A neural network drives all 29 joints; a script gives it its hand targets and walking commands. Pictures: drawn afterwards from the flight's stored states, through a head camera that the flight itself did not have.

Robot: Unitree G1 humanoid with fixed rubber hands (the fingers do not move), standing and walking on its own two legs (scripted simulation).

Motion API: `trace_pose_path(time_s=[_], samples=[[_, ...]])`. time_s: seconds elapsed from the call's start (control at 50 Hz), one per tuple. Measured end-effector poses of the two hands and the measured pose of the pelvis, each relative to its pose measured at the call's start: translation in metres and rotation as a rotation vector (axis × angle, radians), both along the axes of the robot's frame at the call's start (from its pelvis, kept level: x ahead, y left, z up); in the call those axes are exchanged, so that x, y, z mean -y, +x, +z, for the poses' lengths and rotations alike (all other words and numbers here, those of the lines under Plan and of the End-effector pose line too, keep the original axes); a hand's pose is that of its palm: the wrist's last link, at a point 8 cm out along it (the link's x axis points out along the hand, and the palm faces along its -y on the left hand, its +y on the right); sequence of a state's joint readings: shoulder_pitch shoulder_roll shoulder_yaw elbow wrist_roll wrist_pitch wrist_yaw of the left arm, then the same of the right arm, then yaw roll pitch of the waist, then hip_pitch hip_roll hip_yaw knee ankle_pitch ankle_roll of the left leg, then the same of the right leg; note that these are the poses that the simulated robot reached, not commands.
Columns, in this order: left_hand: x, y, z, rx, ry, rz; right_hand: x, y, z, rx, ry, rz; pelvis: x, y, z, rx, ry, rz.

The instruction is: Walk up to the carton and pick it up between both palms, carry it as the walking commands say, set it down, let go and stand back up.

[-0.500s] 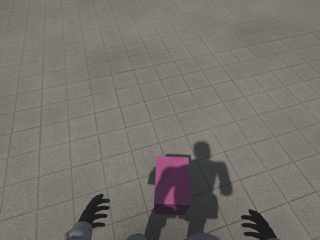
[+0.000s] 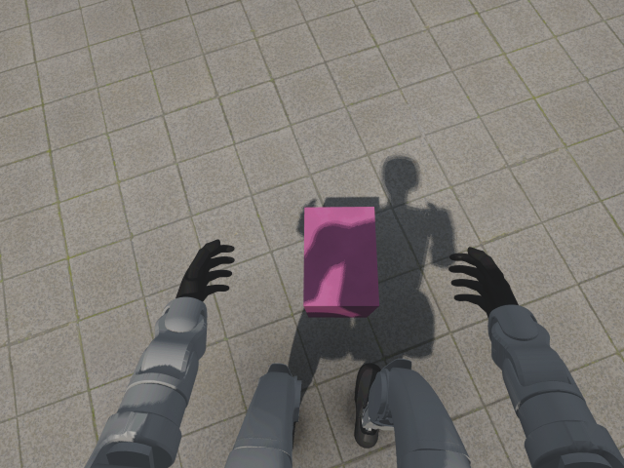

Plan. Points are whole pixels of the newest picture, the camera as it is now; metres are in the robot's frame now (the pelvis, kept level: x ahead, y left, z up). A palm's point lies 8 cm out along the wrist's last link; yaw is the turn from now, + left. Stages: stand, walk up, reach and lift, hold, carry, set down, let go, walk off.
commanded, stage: reach and lift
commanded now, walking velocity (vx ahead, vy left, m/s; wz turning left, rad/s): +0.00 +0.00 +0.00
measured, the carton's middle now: (338, 267) +0.46 -0.01 -0.56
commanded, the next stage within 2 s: none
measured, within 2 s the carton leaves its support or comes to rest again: neither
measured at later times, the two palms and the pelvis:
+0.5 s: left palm (235, 220) +0.44 +0.16 -0.15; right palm (462, 221) +0.44 -0.19 -0.15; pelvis -0.01 -0.01 -0.03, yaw +0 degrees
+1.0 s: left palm (252, 237) +0.45 +0.16 -0.27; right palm (434, 245) +0.44 -0.18 -0.27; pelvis -0.04 +0.01 -0.12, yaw -4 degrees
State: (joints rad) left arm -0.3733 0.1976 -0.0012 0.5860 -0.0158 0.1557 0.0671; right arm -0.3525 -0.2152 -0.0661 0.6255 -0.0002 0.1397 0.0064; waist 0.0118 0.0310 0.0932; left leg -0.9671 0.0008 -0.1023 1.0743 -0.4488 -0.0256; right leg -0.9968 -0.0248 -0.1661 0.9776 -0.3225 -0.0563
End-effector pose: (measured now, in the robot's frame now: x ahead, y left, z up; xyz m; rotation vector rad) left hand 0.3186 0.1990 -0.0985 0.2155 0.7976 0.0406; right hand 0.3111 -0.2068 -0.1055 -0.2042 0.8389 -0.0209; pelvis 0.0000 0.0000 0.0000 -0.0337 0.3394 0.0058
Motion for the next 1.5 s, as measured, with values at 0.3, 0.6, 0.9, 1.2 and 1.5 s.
trace_pose_path(time_s=[0.3, 0.6, 0.9, 1.2, 1.5], samples=[[0.027, 0.080, -0.031, 0.079, -0.007, 0.020, -0.012, 0.091, -0.027, 0.130, 0.024, 0.004, 0.012, -0.012, -0.019, -0.186, 0.016, -0.010], [0.035, 0.128, -0.072, 0.116, -0.049, 0.049, -0.017, 0.139, -0.062, 0.188, 0.048, -0.052, 0.010, -0.013, -0.036, -0.362, 0.013, -0.017], [0.031, 0.127, -0.134, 0.140, -0.083, 0.044, -0.025, 0.124, -0.126, 0.155, 0.039, -0.104, -0.011, -0.034, -0.085, -0.434, -0.017, -0.033], [0.048, 0.136, -0.236, 0.117, -0.082, 0.095, -0.020, 0.131, -0.228, 0.148, 0.062, -0.134, -0.009, -0.043, -0.178, -0.467, -0.013, -0.057], [0.057, 0.132, -0.317, 0.075, -0.074, 0.106, -0.014, 0.125, -0.312, 0.152, 0.101, -0.168, -0.004, -0.046, -0.250, -0.464, 0.009, -0.072]])
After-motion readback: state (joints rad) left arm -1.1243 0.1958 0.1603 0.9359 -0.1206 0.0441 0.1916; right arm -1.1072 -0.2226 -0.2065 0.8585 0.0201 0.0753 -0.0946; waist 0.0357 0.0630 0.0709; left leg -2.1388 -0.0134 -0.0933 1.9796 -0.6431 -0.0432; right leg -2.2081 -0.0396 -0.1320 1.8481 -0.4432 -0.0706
